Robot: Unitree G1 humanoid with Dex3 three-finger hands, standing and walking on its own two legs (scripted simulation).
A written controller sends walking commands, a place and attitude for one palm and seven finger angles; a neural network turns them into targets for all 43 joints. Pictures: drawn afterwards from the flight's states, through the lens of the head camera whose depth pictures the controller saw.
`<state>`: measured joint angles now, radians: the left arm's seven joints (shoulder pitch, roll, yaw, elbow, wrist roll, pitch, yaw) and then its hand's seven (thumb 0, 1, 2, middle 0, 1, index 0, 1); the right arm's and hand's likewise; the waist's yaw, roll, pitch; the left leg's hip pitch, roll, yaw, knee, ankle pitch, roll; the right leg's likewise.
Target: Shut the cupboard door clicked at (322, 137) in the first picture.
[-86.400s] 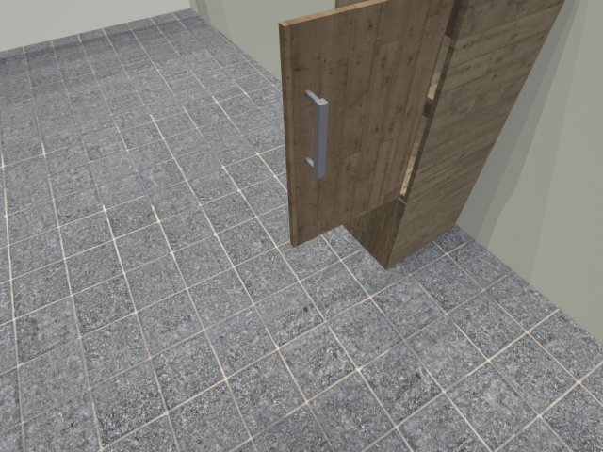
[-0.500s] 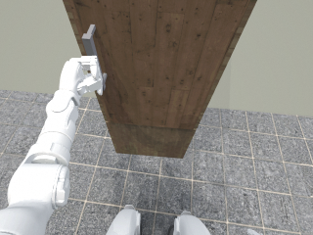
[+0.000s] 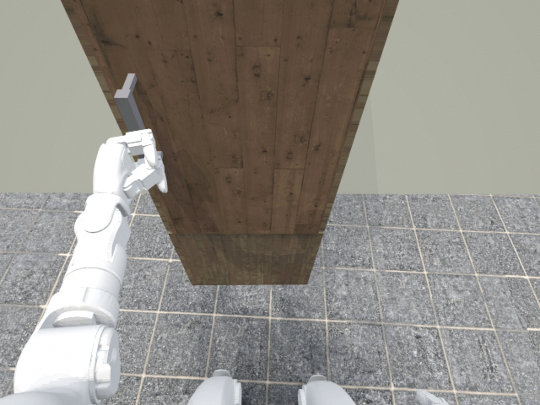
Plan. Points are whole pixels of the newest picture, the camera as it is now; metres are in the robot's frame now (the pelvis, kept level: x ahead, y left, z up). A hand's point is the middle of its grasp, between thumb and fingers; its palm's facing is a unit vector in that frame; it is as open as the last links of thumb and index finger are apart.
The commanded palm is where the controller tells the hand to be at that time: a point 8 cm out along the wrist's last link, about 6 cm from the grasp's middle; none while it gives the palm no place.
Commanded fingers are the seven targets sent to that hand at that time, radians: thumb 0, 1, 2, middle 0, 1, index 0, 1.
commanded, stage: pull the fist back off the door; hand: left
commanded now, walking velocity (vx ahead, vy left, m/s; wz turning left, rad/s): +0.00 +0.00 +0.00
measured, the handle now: (144, 132) +0.52 +0.20 +0.09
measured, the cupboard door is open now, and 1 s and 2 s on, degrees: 0 0 0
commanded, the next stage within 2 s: draw the hand back to the body in 0.26 s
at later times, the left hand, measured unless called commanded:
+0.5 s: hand (152, 190) +0.39 +0.16 +0.11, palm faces -0.01 -1.00 -0.01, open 3.1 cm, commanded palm +0.35 +0.22 +0.11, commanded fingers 0.00 0.90 0.90 -1.30 -1.50 -1.30 -1.50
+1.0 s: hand (89, 221) +0.31 +0.20 +0.16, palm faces +0.19 -0.96 -0.21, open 3.1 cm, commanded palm +0.26 +0.25 +0.17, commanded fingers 0.00 0.90 0.90 -0.97 -1.14 -0.97 -1.14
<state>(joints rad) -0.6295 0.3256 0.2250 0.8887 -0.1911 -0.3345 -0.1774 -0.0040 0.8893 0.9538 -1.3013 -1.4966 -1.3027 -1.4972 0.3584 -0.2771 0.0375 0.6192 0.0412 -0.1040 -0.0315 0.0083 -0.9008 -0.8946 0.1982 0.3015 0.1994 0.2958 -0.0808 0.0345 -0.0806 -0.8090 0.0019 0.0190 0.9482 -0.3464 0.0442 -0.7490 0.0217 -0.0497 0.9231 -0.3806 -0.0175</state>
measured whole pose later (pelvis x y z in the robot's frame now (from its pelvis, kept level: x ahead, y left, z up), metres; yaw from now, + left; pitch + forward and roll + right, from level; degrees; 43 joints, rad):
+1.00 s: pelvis +0.05 -0.02 +0.04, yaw +1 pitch +0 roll +0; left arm 0.16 0.31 0.22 -0.02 -0.18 -0.06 -0.08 0.02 0.89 0.90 -1.20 -1.38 -1.20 -1.38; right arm 0.23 -0.26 0.04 0.58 0.05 -0.11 -0.10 0.01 -0.90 -0.90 0.20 0.30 0.20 0.30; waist 0.02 0.07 -0.05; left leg -0.35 0.00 0.00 0.65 -0.31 0.01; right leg -0.29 0.03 -0.05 0.63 -0.35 -0.04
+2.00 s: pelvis +0.07 -0.01 +0.06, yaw +0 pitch -5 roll +0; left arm 0.45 0.34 0.33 -0.36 -0.08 -0.05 0.11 0.01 0.89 0.90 -0.21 -0.30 -0.22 -0.30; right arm 0.19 -0.23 0.03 0.63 0.02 -0.07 -0.07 0.01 -0.90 -0.90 0.20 0.30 0.20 0.30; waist 0.07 0.07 0.01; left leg -0.10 -0.02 0.02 0.41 -0.23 0.03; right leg -0.04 0.02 -0.03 0.39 -0.26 -0.02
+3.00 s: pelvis -0.02 +0.03 +0.04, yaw +1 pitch +0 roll -3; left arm 0.51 0.40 0.42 -0.52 -0.02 -0.21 0.18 0.01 0.88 0.90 -0.21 -0.30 -0.21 -0.30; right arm 0.25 -0.22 0.01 0.60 0.00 -0.05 -0.09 0.01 -0.90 -0.89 0.20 0.30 0.20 0.30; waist 0.00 0.01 -0.01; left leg -0.46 -0.01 0.03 0.64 -0.21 0.08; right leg -0.37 0.02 -0.02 0.56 -0.21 0.01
